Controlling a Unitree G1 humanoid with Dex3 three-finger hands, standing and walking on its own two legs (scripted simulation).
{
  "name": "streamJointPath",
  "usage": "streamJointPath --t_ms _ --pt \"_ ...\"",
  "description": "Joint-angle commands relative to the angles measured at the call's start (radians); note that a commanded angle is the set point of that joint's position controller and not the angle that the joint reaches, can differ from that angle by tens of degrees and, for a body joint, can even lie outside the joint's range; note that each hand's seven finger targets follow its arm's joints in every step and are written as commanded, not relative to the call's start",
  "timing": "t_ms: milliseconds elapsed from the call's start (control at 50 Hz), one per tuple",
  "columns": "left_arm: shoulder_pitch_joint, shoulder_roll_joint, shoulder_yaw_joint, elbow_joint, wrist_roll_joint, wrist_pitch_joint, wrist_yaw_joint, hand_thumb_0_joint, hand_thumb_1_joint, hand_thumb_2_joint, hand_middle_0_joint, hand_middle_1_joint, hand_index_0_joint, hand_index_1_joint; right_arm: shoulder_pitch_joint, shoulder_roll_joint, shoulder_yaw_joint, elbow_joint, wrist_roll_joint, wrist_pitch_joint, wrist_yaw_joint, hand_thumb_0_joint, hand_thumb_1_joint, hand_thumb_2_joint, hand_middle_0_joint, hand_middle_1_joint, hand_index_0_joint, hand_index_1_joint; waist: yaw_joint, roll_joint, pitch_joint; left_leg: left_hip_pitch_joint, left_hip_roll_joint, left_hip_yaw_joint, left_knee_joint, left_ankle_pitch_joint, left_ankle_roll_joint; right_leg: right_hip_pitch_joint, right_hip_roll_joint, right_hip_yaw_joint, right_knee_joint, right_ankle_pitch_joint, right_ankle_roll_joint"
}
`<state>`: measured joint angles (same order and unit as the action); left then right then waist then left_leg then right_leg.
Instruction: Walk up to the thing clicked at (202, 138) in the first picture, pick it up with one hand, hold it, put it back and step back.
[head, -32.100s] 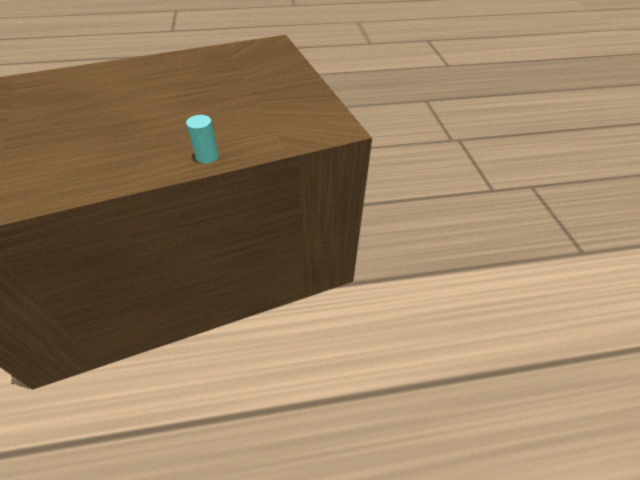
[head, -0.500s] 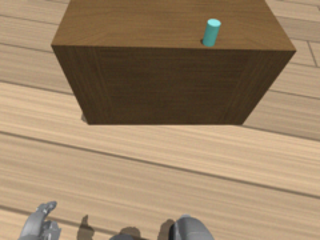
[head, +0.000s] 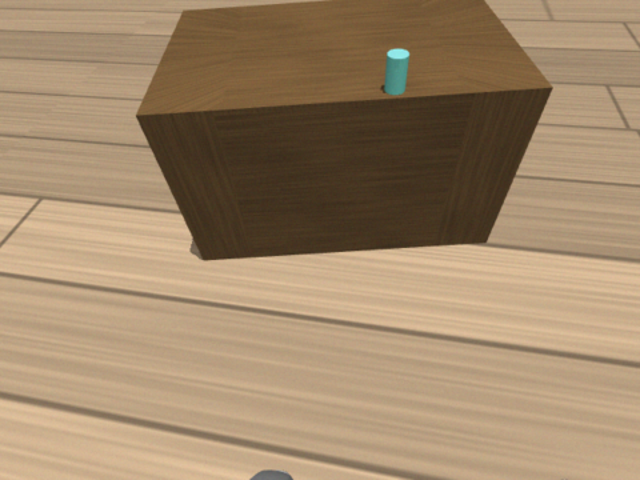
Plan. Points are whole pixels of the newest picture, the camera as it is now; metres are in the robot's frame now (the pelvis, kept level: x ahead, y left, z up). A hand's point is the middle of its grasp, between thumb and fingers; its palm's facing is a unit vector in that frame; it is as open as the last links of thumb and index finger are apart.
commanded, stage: step back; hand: right
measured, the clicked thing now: (396, 72) +1.07 -0.16 -0.06
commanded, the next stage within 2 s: stand in 0.94 s
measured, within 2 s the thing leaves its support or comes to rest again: neither
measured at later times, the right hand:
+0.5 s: hand out of the picture +0.07 -0.28 -0.16, palm faces -0.05 +0.93 -0.38, open 7.4 cm
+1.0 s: hand (501, 476) +0.17 -0.21 -0.14, palm faces -0.08 +0.94 -0.34, open 7.4 cm
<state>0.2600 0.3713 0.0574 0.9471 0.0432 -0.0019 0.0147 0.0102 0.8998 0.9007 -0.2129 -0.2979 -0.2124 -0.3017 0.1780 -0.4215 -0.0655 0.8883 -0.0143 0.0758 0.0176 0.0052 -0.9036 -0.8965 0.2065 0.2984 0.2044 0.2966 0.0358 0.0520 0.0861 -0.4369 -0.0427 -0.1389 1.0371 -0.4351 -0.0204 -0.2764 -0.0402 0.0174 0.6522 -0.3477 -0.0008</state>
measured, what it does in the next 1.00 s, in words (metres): steps on the spot: left foot, then right foot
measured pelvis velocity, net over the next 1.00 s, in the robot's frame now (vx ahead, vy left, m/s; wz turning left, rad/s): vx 0.05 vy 0.03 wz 0.05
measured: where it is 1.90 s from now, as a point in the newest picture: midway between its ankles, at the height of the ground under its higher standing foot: outside the picture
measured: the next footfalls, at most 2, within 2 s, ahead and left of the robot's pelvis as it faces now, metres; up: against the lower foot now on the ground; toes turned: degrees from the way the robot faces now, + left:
left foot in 0.10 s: +0.01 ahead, +0.16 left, +0.00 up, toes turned +1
right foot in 0.38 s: +0.10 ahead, -0.11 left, +0.00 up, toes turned +1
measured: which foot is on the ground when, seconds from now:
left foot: up 0.00-0.08, down 0.10-0.40, up 0.42-0.66, down 0.68-1.00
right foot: down 0.00-0.12, up 0.14-0.36, down 0.38-1.00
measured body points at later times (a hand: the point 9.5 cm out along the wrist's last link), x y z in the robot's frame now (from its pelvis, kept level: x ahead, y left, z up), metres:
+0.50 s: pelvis +0.01 -0.01 +0.00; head +0.03 -0.02 +0.45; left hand +0.08 +0.31 -0.11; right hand +0.08 -0.32 -0.13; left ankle -0.02 +0.14 -0.70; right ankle +0.06 -0.11 -0.73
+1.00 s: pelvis +0.05 +0.03 +0.01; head +0.07 +0.03 +0.46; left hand +0.13 +0.35 -0.12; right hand +0.17 -0.26 -0.12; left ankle +0.05 +0.15 -0.73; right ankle +0.06 -0.11 -0.72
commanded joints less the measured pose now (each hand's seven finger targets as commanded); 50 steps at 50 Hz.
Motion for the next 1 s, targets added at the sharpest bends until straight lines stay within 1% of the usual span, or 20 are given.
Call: streamJointPath --t_ms 0,40,80,120,140,200,300,340,360,380,400,440,480,600,640,680,720,740,820,980 --pt "-0.039 0.308 0.096 -0.086 0.016 -0.039 0.011 0.000 0.900 0.900 -0.200 -0.300 -0.200 -0.300 -0.096 -0.155 -0.037 -0.082 -0.022 -0.063 0.003 0.000 -0.900 -0.900 0.200 0.300 0.200 0.300 0.053 -0.271 -0.033 -0.092 0.042 0.076 -0.290 -0.095 -0.010 0.141 -0.191 0.249 -0.272 -0.303 -0.178" --pt "-0.079 0.318 0.093 -0.094 0.009 -0.029 0.001 0.000 0.900 0.900 -0.200 -0.300 -0.200 -0.300 -0.030 -0.151 -0.042 -0.050 -0.021 -0.083 0.005 0.000 -0.900 -0.900 0.200 0.300 0.200 0.300 0.015 -0.301 -0.051 0.096 0.052 0.125 -0.518 -0.088 0.012 0.052 -0.205 0.220 -0.233 -0.227 -0.168" --pt "-0.052 0.243 0.054 -0.094 0.004 -0.012 -0.004 0.000 0.900 0.900 -0.200 -0.300 -0.200 -0.300 0.071 -0.169 -0.067 0.015 -0.029 -0.102 -0.005 0.000 -0.900 -0.900 0.200 0.300 0.200 0.300 -0.031 -0.148 -0.107 0.394 0.022 0.099 -0.679 0.077 0.032 -0.098 -0.113 0.095 0.014 -0.068 -0.101" --pt "-0.098 0.185 0.039 -0.113 -0.017 -0.011 -0.003 0.000 0.900 0.900 -0.200 -0.300 -0.200 -0.300 0.113 -0.335 -0.094 0.003 -0.040 -0.110 -0.015 0.000 -0.900 -0.900 0.200 0.300 0.200 0.300 -0.071 0.135 -0.080 0.397 0.378 -0.513 -0.831 -0.380 0.208 -0.443 0.043 -0.048 0.340 -0.221 -0.015" --pt "-0.201 0.277 0.063 -0.117 -0.003 -0.019 -0.001 0.000 0.900 0.900 -0.200 -0.300 -0.200 -0.300 0.099 -0.361 -0.101 0.012 -0.020 -0.109 -0.011 0.000 -0.900 -0.900 0.200 0.300 0.200 0.300 -0.098 0.086 0.018 0.204 0.437 -0.572 -0.879 -0.481 0.290 -0.366 -0.019 0.054 0.357 -0.237 -0.021" --pt "-0.102 0.243 0.056 -0.079 -0.022 -0.034 -0.024 0.000 0.900 0.900 -0.200 -0.300 -0.200 -0.300 0.004 -0.226 -0.061 -0.007 -0.026 -0.121 -0.014 0.000 -0.900 -0.900 0.200 0.300 0.200 0.300 -0.021 0.076 0.031 0.287 0.273 -0.206 -0.748 -0.075 0.207 -0.309 -0.035 0.038 0.250 -0.110 -0.029" --pt "-0.102 0.213 0.059 -0.057 -0.018 -0.036 -0.036 0.000 0.900 0.900 -0.200 -0.300 -0.200 -0.300 0.014 -0.228 -0.060 -0.011 -0.025 -0.116 -0.014 0.000 -0.900 -0.900 0.200 0.300 0.200 0.300 -0.035 0.137 -0.001 0.119 0.233 -0.091 -0.695 0.023 0.189 -0.035 0.023 -0.046 0.025 -0.058 -0.017" --pt "0.013 0.204 0.064 -0.006 -0.021 -0.043 -0.023 0.000 0.900 0.900 -0.200 -0.300 -0.200 -0.300 -0.050 -0.181 -0.040 -0.025 -0.015 -0.099 -0.018 0.000 -0.900 -0.900 0.200 0.300 0.200 0.300 0.044 0.095 -0.053 0.025 0.186 -0.009 -0.530 0.066 0.138 0.190 0.051 -0.069 -0.156 0.078 -0.019" --pt "0.045 0.229 0.074 0.010 -0.015 -0.048 -0.014 0.000 0.900 0.900 -0.200 -0.300 -0.200 -0.300 -0.014 -0.112 -0.017 -0.023 -0.008 -0.093 -0.022 0.000 -0.900 -0.900 0.200 0.300 0.200 0.300 0.057 -0.023 -0.083 -0.033 0.129 0.033 -0.377 0.046 0.100 0.282 0.020 0.014 -0.207 0.086 -0.015" --pt "0.064 0.308 0.092 0.004 0.002 -0.058 -0.004 0.000 0.900 0.900 -0.200 -0.300 -0.200 -0.300 0.013 -0.049 0.001 -0.040 -0.001 -0.094 -0.026 0.000 -0.900 -0.900 0.200 0.300 0.200 0.300 0.056 -0.246 -0.095 -0.140 -0.001 0.069 -0.148 -0.067 0.056 0.286 -0.179 0.357 -0.338 -0.026 -0.070" --pt "-0.015 0.345 0.096 -0.029 0.001 -0.058 -0.003 0.000 0.900 0.900 -0.200 -0.300 -0.200 -0.300 0.033 -0.093 -0.013 -0.023 -0.005 -0.085 -0.038 0.000 -0.900 -0.900 0.200 0.300 0.200 0.300 0.035 -0.202 -0.086 -0.108 0.001 0.018 -0.093 -0.160 0.035 0.154 -0.329 0.540 -0.418 -0.234 -0.152" --pt "-0.122 0.324 0.086 -0.063 -0.003 -0.059 -0.007 0.000 0.900 0.900 -0.200 -0.300 -0.200 -0.300 0.077 -0.178 -0.038 0.024 -0.008 -0.086 -0.042 0.000 -0.900 -0.900 0.200 0.300 0.200 0.300 -0.010 -0.147 0.008 -0.023 0.058 -0.001 -0.064 -0.152 0.033 -0.013 -0.331 0.511 -0.392 -0.240 -0.236" --pt "-0.141 0.275 0.067 -0.062 -0.013 -0.065 -0.004 0.000 0.900 0.900 -0.200 -0.300 -0.200 -0.300 0.081 -0.150 -0.026 0.047 0.000 -0.088 -0.035 0.000 -0.900 -0.900 0.200 0.300 0.200 0.300 -0.022 -0.132 -0.005 -0.008 0.068 -0.005 -0.107 -0.072 0.038 0.003 -0.247 0.332 -0.341 -0.043 -0.179" --pt "-0.165 0.264 0.054 -0.048 -0.023 -0.061 0.000 0.000 0.900 0.900 -0.200 -0.300 -0.200 -0.300 0.077 -0.126 -0.020 0.073 -0.011 -0.088 -0.032 0.000 -0.900 -0.900 0.200 0.300 0.200 0.300 -0.025 -0.206 -0.095 0.124 0.065 0.111 -0.346 0.002 0.024 0.025 -0.215 0.172 -0.220 0.322 -0.160" --pt "-0.195 0.257 0.045 -0.052 -0.032 -0.048 0.001 0.000 0.900 0.900 -0.200 -0.300 -0.200 -0.300 0.099 -0.122 -0.021 0.095 -0.010 -0.096 -0.035 0.000 -0.900 -0.900 0.200 0.300 0.200 0.300 -0.054 -0.191 -0.123 0.240 0.049 0.142 -0.527 0.183 0.027 0.002 -0.185 0.113 -0.125 0.433 -0.126" --pt "-0.171 0.209 0.029 -0.059 -0.039 -0.037 0.005 0.000 0.900 0.900 -0.200 -0.300 -0.200 -0.300 0.065 -0.180 -0.039 0.091 -0.019 -0.101 -0.042 0.000 -0.900 -0.900 0.200 0.300 0.200 0.300 -0.034 -0.051 -0.150 0.284 0.159 -0.021 -0.568 0.481 0.081 -0.029 -0.100 0.048 -0.001 0.397 -0.054" --pt "-0.168 0.201 0.028 -0.028 -0.054 -0.019 0.008 0.000 0.900 0.900 -0.200 -0.300 -0.200 -0.300 -0.057 -0.245 -0.037 0.062 -0.011 -0.102 -0.039 0.000 -0.900 -0.900 0.200 0.300 0.200 0.300 -0.001 0.058 -0.134 0.129 0.305 -0.164 -0.619 0.437 0.204 0.045 0.025 -0.030 0.050 -0.002 -0.018" --pt "-0.148 0.198 0.026 -0.014 -0.048 -0.021 0.009 0.000 0.900 0.900 -0.200 -0.300 -0.200 -0.300 -0.096 -0.231 -0.033 0.063 -0.013 -0.100 -0.035 0.000 -0.900 -0.900 0.200 0.300 0.200 0.300 0.011 0.058 -0.124 0.111 0.302 -0.143 -0.600 0.443 0.205 0.093 0.018 -0.021 -0.005 -0.033 -0.020" --pt "-0.148 0.242 0.032 0.013 -0.041 -0.035 0.004 0.000 0.900 0.900 -0.200 -0.300 -0.200 -0.300 -0.098 -0.158 -0.005 0.078 -0.004 -0.096 -0.036 0.000 -0.900 -0.900 0.200 0.300 0.200 0.300 -0.002 0.012 -0.164 0.143 0.162 0.007 -0.529 0.420 0.079 0.137 -0.073 0.084 -0.112 0.288 -0.052" --pt "-0.194 0.185 -0.013 0.079 -0.049 -0.035 -0.008 0.000 0.900 0.900 -0.200 -0.300 -0.200 -0.300 -0.135 -0.159 0.007 0.130 0.007 -0.118 -0.023 0.000 -0.900 -0.900 0.200 0.300 0.200 0.300 -0.026 -0.008 -0.180 0.303 0.194 -0.010 -0.636 0.491 0.064 0.145 -0.064 0.051 -0.216 0.334 -0.026"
